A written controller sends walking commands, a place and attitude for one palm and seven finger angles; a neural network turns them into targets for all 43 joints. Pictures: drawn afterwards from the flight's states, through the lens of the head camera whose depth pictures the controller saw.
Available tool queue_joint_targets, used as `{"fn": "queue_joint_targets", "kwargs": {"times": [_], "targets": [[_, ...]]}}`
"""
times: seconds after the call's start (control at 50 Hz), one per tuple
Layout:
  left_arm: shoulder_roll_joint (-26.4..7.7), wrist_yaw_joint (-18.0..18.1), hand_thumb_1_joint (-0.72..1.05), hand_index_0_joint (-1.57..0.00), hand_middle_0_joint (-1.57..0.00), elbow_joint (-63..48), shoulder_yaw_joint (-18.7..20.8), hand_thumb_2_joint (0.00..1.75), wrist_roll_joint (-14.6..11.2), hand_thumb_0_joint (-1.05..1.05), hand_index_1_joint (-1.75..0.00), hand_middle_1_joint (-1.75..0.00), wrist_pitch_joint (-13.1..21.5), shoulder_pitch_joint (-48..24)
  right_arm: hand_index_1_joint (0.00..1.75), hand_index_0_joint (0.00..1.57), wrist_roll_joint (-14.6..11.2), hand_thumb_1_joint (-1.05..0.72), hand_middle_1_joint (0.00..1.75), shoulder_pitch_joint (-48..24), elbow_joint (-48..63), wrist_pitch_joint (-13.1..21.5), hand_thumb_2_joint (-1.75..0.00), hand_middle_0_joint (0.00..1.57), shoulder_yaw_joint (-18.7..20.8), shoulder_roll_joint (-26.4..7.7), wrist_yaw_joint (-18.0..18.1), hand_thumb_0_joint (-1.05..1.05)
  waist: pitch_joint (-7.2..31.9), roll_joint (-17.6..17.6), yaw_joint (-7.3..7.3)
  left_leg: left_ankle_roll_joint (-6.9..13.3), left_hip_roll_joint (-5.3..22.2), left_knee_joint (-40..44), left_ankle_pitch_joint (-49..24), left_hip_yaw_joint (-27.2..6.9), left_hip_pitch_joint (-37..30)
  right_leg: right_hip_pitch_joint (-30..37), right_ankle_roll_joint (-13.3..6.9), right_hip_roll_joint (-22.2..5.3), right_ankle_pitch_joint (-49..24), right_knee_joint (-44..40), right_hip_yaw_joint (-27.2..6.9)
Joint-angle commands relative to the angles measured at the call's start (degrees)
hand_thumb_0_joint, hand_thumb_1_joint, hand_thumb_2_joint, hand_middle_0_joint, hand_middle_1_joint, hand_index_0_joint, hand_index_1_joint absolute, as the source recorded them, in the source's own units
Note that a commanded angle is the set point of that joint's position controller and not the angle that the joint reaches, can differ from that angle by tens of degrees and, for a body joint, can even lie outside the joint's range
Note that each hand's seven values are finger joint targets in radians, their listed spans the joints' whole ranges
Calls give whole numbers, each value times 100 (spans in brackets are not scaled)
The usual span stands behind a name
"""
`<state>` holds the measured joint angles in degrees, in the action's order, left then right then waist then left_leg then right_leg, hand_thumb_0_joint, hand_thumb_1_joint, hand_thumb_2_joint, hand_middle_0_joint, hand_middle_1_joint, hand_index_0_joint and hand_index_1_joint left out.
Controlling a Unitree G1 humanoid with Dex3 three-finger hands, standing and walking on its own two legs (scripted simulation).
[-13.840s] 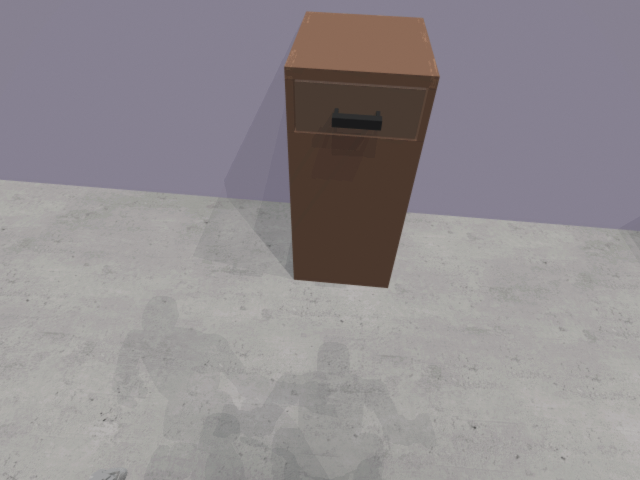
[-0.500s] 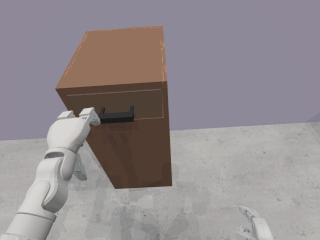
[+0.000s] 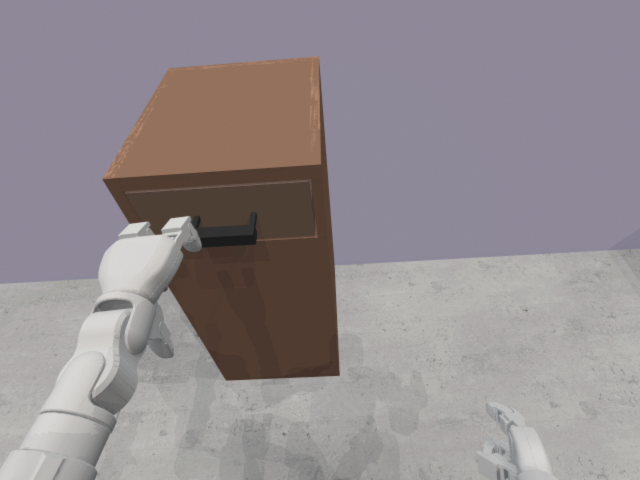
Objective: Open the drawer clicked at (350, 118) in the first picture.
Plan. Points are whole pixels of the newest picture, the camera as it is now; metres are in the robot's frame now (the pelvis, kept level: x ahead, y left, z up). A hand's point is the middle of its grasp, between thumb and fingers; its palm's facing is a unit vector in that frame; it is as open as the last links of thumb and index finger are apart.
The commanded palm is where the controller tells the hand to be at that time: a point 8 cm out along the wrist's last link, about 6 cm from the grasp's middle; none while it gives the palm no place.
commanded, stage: move the hooked fingers above the handle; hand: left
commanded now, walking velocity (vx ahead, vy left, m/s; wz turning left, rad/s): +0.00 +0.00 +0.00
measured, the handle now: (222, 227) +0.52 +0.26 -0.02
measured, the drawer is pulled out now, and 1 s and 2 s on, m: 0.00 0.00 0.00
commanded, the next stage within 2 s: none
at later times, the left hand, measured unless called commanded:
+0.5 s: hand (188, 257) +0.38 +0.24 +0.06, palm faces +0.02 -0.06 -1.00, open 13.8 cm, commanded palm +0.37 +0.25 +0.12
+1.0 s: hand (205, 237) +0.44 +0.24 +0.05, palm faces -0.04 -0.02 -1.00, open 13.8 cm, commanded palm +0.42 +0.24 +0.11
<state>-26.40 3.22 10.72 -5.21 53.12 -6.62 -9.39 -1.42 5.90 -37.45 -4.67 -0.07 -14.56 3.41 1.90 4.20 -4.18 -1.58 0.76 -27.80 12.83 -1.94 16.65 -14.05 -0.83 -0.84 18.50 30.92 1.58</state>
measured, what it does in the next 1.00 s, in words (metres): stands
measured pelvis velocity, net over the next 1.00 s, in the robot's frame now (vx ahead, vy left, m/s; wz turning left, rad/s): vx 0.01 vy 0.02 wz -0.03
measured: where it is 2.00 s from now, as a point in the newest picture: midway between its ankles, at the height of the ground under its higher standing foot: outside the picture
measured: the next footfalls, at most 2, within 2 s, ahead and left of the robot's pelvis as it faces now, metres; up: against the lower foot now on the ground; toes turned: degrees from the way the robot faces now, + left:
none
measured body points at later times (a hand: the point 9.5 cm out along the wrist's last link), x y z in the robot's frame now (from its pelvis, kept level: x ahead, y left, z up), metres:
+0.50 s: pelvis +0.01 +0.02 -0.01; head +0.04 -0.01 +0.44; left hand +0.38 +0.24 +0.12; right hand +0.14 -0.23 -0.14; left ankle +0.02 +0.15 -0.74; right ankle -0.03 -0.11 -0.74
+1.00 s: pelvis +0.01 +0.02 -0.01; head +0.06 +0.00 +0.44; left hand +0.43 +0.24 +0.10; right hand +0.10 -0.25 -0.14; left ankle +0.02 +0.15 -0.74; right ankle -0.03 -0.11 -0.74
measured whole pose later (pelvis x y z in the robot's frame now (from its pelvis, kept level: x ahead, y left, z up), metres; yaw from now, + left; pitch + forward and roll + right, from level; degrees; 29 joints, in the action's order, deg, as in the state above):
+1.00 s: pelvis +0.01 +0.02 -0.01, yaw -1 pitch +10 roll +0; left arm -25.3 10.2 42.5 -4.9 58.3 -2.9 -33.6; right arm -1.4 15.0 -39.5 -6.2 3.1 -14.4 2.5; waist 5.7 2.6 0.9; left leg -0.8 0.8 -35.6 17.0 -0.5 28.9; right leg -25.7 0.2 -0.8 20.9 36.3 -0.1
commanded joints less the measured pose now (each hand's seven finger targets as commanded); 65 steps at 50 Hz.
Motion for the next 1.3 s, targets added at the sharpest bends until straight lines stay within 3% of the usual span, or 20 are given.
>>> {"fn": "queue_joint_targets", "kwargs": {"times": [0.0,0.1,0.12,0.2,0.32,0.4,0.44,0.48,0.52,0.58,0.72,0.74,0.78,0.88,0.92,1.04,1.08,1.2,1.24,1.28], "targets": [[-1200,362,-50,-30,-30,-850,694,30,118,0,-120,-120,283,-2428,30,20,23,-90,30,-493,732,279,-90,20,226,-529,104,0,1238,-245,174,378,-461,-14,-918,412,-524,59,9,125,-1509,-511,-72],[-1286,508,-50,-30,-30,-590,831,30,174,0,-120,-120,376,-2430,30,20,34,-90,30,-312,703,286,-90,20,314,-568,67,0,1594,-312,129,378,-442,-154,-1255,391,-474,146,-31,155,-1893,-315,-45],[-1150,524,-50,-30,-30,-601,705,30,161,0,-120,-120,354,-2469,30,20,26,-90,30,-299,722,272,-90,20,318,-562,56,0,1636,-268,142,379,-440,-166,-1306,400,-488,126,-31,148,-1963,-281,-25],[-1185,554,-50,-30,-30,-70,721,30,155,0,-120,-120,205,-2596,30,20,-12,-90,30,-178,675,208,-90,20,325,-620,43,0,1449,-571,189,380,-418,-166,-1165,411,-239,32,-13,157,-1862,-269,-3],[-1143,688,-50,-30,-30,-283,708,30,250,0,-120,-120,219,-2817,30,20,17,-90,30,20,697,178,-90,20,431,-630,-12,0,2042,-238,174,379,-366,-290,-1721,359,-517,62,-92,205,-2165,-34,54],[-1037,747,-50,-30,-30,178,599,30,262,0,-120,-120,171,-3031,30,20,-12,-90,30,151,603,153,-90,20,433,-673,-21,0,1652,-422,290,375,-324,-257,-1462,331,-338,-264,-93,246,-1806,-67,106],[-1247,799,-50,-30,-30,412,762,30,336,0,-120,-120,120,-3217,30,20,-1,-90,30,229,556,134,-90,20,444,-708,2,0,1716,-509,281,371,-320,-250,-1393,336,-276,-236,-103,255,-1661,-66,106],[-1253,845,-50,-30,-30,466,738,30,398,0,-120,-120,92,-3351,30,20,-13,-90,30,266,566,124,-90,20,444,-680,-11,0,1823,-350,258,363,-320,-276,-1475,317,-320,-266,-127,261,-1694,-7,103],[-912,857,-50,-30,-30,436,400,30,381,0,-120,-120,92,-3678,30,20,-11,-90,30,323,554,131,-90,20,460,-668,-24,0,1928,-207,349,360,-299,-313,-1580,317,-445,-397,-134,261,-1732,25,122],[-890,881,-50,-30,-30,700,366,30,409,0,-120,-120,87,-3823,30,20,-4,-90,30,430,518,127,-90,20,488,-681,-25,0,1994,-258,390,365,-284,-363,-1571,293,-467,-485,-134,279,-1672,42,116],[-1057,906,-50,-30,-30,1438,506,30,469,0,-120,-120,69,-4060,30,20,6,-90,30,616,440,57,-90,20,483,-710,-23,0,2005,-347,410,368,-283,-446,-1598,347,-251,-497,-133,278,-1830,96,103],[-1228,904,-50,-30,-30,1579,634,30,482,0,-120,-120,80,-4164,30,20,15,-90,30,669,419,40,-90,20,476,-737,-9,0,2012,-527,425,380,-291,-445,-1505,344,-123,-400,-122,269,-1789,73,87],[-1218,914,-50,-30,-30,1835,580,30,536,0,-120,-120,117,-4411,30,20,-9,-90,30,696,409,29,-90,20,469,-720,7,0,1891,-492,468,383,-295,-460,-1402,374,-8,-527,-112,264,-1759,96,79],[-1127,955,-50,-30,-30,1828,456,30,570,0,-120,-120,358,-4881,30,20,26,-90,30,924,383,37,-90,20,550,-710,-19,0,2352,-202,568,399,-279,-649,-1729,390,-226,-575,-116,268,-2078,197,42],[-1265,976,-50,-30,-30,2023,597,30,573,0,-120,-120,439,-4843,30,20,35,-90,30,1003,346,13,-90,20,575,-729,-16,0,2365,-226,593,403,-278,-710,-1765,394,-161,-607,-108,272,-2157,220,23],[-1219,1074,-50,-30,-30,2532,542,30,587,0,-120,-120,533,-5050,30,20,41,-90,30,1205,272,-28,-90,20,602,-760,-56,0,2217,-443,718,411,-286,-759,-1596,394,188,-713,-87,279,-2095,236,31],[-1324,1155,-50,-30,-30,2544,600,30,624,0,-120,-120,567,-5251,30,20,45,-90,30,1286,233,-29,-90,20,626,-765,-68,0,2394,-226,717,414,-273,-814,-1634,415,127,-776,-88,278,-2140,285,-4],[-1667,1301,-50,-30,-30,3045,837,30,659,0,-120,-120,574,-5436,30,20,56,-90,30,1490,133,-54,-90,20,634,-808,-66,0,2505,-301,787,423,-291,-903,-1536,450,448,-717,-52,266,-2282,330,-51],[-1659,1323,-50,-30,-30,3244,793,30,683,0,-120,-120,563,-5606,30,20,71,-90,30,1567,82,-63,-90,20,633,-820,-68,0,2476,-408,888,430,-282,-928,-1512,435,534,-765,-40,272,-2250,322,-50],[-1749,1337,-50,-30,-30,3364,808,30,699,0,-120,-120,558,-5702,30,20,55,-90,30,1628,60,-60,-90,20,636,-837,-67,0,2465,-257,904,422,-266,-936,-1433,452,584,-872,-40,278,-2160,340,-56]]}}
